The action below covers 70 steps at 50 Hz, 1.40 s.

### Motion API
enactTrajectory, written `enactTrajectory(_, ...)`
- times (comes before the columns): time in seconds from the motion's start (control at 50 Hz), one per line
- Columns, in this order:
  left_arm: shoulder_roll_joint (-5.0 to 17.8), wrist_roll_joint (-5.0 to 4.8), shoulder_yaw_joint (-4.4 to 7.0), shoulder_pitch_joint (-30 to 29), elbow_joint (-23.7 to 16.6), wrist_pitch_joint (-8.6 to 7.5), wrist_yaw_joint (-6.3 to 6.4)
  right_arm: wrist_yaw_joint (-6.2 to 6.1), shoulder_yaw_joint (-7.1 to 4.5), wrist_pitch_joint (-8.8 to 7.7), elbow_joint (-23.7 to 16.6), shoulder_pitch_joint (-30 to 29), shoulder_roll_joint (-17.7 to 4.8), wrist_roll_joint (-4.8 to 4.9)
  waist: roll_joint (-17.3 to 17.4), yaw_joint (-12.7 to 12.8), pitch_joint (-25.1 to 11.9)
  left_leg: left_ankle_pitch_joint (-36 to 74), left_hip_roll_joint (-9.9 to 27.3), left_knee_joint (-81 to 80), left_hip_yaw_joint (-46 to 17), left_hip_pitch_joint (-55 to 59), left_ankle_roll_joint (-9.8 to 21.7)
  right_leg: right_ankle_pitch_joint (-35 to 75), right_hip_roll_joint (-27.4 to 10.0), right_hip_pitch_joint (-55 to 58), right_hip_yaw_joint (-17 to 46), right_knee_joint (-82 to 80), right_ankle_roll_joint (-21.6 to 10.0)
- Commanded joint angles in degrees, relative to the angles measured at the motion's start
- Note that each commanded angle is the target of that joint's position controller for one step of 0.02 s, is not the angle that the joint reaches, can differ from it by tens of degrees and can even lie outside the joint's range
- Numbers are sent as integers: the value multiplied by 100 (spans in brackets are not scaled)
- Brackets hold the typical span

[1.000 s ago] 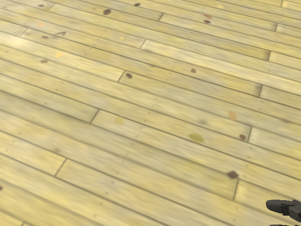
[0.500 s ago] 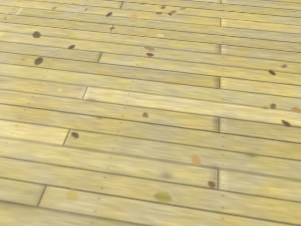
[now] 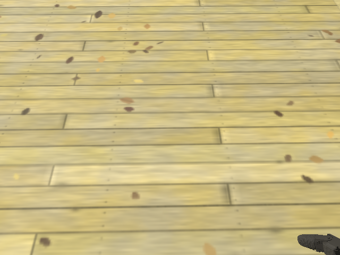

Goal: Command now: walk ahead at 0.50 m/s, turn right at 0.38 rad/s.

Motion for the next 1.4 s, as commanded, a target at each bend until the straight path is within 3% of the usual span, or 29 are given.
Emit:
enactTrajectory(0.02, 274, -133, -83, 732, -412, -180, -12, 22, -481, 11, 213, 1985, -1322, 65, 1690, -697, -1523, -2765, 2519, -1292, -4632, 4379, 1621, -560, -147, -3559, -283, 3347, 124)
enactTrajectory(0.04, 671, -120, 21, 81, -460, -177, -8, 14, -370, 22, 144, 1693, -930, 95, 1002, -854, -740, -2846, 2235, -1396, -3872, 3754, 1366, -37, -371, -3789, -220, 3604, 115)
enactTrajectory(0.06, 679, -37, 26, -406, -572, -171, 6, 7, -309, 57, 111, 1412, -793, 35, 602, -819, -362, -2148, 1965, -1377, -3053, 3152, 1187, 362, -554, -3696, -433, 3519, 116)
enactTrajectory(0.08, 604, 50, 20, -694, -667, -197, -4, 9, -260, 79, 142, 1239, -671, 1, 489, -751, -51, -1429, 1728, -1465, -2500, 2642, 1167, 625, -683, -3617, -488, 3206, 114)
enactTrajectory(0.1, 514, 58, 23, -715, -694, -212, -35, -5, -215, 77, 172, 1147, -579, -29, 623, -603, 23, -890, 1552, -1563, -2107, 2321, 1121, 832, -844, -3364, -522, 2908, 107)
enactTrajectory(0.14, 310, 29, -20, -598, -667, -208, -83, -7, -189, 62, 250, 1152, -506, 15, 781, -471, -22, -276, 1376, -1735, -1658, 2083, 1150, 929, -939, -3052, -715, 2439, 139)
enactTrajectory(0.2, 85, 82, -124, -986, -793, -214, -113, -31, -258, 70, 393, 1258, -785, 95, 633, -522, 71, 349, 1422, -1973, -1221, 1941, 1297, 1321, -1028, -3055, -934, 1460, 245)
enactTrajectory(0.26, -44, 96, -196, -1440, -851, -263, -157, -62, -273, 149, 522, 1274, -925, 98, 559, -624, 153, 1545, 1234, -1911, -577, 1738, 1156, 2196, -907, -2555, -1140, 302, 310)
enactTrajectory(0.3, -4, 91, -180, -1645, -872, -289, -187, -75, -270, 213, 674, 1493, -975, 119, 611, -713, 22, 2302, 1162, -1680, -308, 1816, 1016, 2755, -711, -2131, -1257, -162, 330)
enactTrajectory(0.36, 97, 87, -129, -1836, -938, -302, -245, -94, -251, 301, 829, 1610, -978, 164, 669, -680, -77, 2441, 1233, -1261, -304, 2090, 825, 2941, -574, -1780, -1180, -667, 168)
enactTrajectory(0.4, 244, 154, -42, -1412, -792, -309, -243, -123, -254, 339, 838, 1421, -1012, 186, 616, -344, -290, 2565, 1133, -683, -271, 2094, 623, 3195, -454, -997, -1229, -1143, -25)
enactTrajectory(0.42, 424, 205, 31, -1023, -655, -307, -202, -128, -219, 326, 852, 1469, -910, 160, 483, -175, -506, 2618, 902, -134, -159, 1931, 464, 3725, -485, -283, -1246, -1367, -173)
enactTrajectory(0.44, 814, 290, 112, -492, -600, -297, -132, -133, -120, 281, 742, 1522, -668, 13, -60, -23, -1106, 1371, 565, 959, 83, 1289, 182, 5944, -1327, 930, -507, -1013, -482)
enactTrajectory(0.46, 838, 367, 47, -422, -624, -211, -94, -93, 80, 265, 857, 2455, -133, -64, -1318, -320, -1921, -2562, 53, 2750, 154, -86, -227, 7530, -2790, 2471, 1010, -742, -1546)
enactTrajectory(0.48, 463, 224, -27, -259, -527, -126, -140, -69, 16, 324, 1012, 2563, -508, 46, -1149, -169, -2346, -3430, 174, 3305, -331, -218, -307, 6510, -2818, 2297, 1428, -969, -1740)
enactTrajectory(0.5, 361, 144, -62, -550, -506, -90, -170, -79, -79, 401, 922, 2083, -811, 142, -792, -150, -1670, -3243, 330, 3555, -295, -508, -371, 5547, -2473, 1709, 1095, -1230, -1525)
enactTrajectory(0.54, 208, 159, -134, -1254, -509, -84, -187, -196, -99, 593, 848, 1525, -718, 84, -370, -349, -837, -2723, 585, 3154, -213, -459, -453, 4421, -2106, 429, 574, -1639, -1199)
enactTrajectory(0.56, 250, 209, -118, -1510, -488, -77, -186, -239, -100, 694, 855, 1557, -651, 59, -521, -534, -677, -2466, 675, 2744, -216, 6, -489, 4007, -1958, -232, 346, -1854, -1095)
enactTrajectory(0.6, 273, 287, -89, -1792, -440, -51, -172, -299, -51, 785, 965, 1701, -426, 34, -732, -686, -593, -2126, 548, 1928, 7, 801, -525, 3617, -1663, -963, -109, -2070, -1033)
enactTrajectory(0.64, 246, 274, -90, -1784, -345, -24, -128, -307, -27, 801, 1037, 1655, -344, 4, -715, -650, -738, -1419, 487, 1246, 89, 1294, -468, 3086, -1590, -1070, -258, -2125, -1015)
enactTrajectory(0.7, 141, 188, -139, -1791, -176, 28, -93, -263, -29, 819, 1089, 1483, -328, -81, -551, -698, -581, -229, 383, 143, 203, 2073, -261, 1011, -1353, -1492, -394, -2152, -674)
enactTrajectory(0.72, 1, 201, -192, -1616, -51, 27, -101, -260, -29, 820, 1007, 1323, -401, -158, -414, -663, -378, -50, 531, -164, 8, 2178, -145, 225, -1196, -1690, -417, -2170, -382)
enactTrajectory(0.74, -10, 246, -204, -1469, 30, 30, -111, -286, -57, 818, 886, 1162, -635, -153, -126, -524, -77, -274, 834, -490, -291, 1987, 13, -246, -969, -1761, -528, -2021, -115)
enactTrajectory(0.76, 43, 214, -163, -1290, 46, 49, -91, -304, -158, 816, 958, 943, -957, -61, 603, -267, 204, -1447, 772, -533, -241, 1182, 183, 117, -653, -1417, -880, -1886, 68)
enactTrajectory(0.8, 129, 212, -138, -1404, 126, 67, -18, -291, -61, 719, 998, 790, -514, -83, 676, -344, 286, -1869, 661, -812, -228, 628, 95, 790, -605, -785, -996, -1496, 130)
enactTrajectory(0.82, 84, 202, -142, -1340, 201, 82, 10, -281, -42, 665, 1025, 744, -453, -79, 692, -322, 260, -1559, 629, -808, -201, 657, 20, 1039, -631, -671, -990, -1431, 90)
enactTrajectory(0.88, 62, 204, -132, -1193, 391, 81, 24, -262, -27, 549, 1162, 845, -433, -15, 498, -356, 35, -731, 594, -600, -138, 1006, -37, 1811, -629, -503, -1037, -1292, 43)
enactTrajectory(1.02, 90, 131, -108, -1174, 793, 118, 48, -273, -12, 576, 1436, 881, -442, 25, 140, -401, -145, 206, 490, -432, -19, 1329, 0, 2801, -670, -178, -1062, -1144, 64)
enactTrajectory(1.4, 137, 105, -112, -1306, 1651, 245, 159, -299, 29, 642, 2044, 944, -308, 21, 125, -362, 94, 7, 342, -700, 141, 1403, -7, 2595, -681, -35, -1102, -1307, 127)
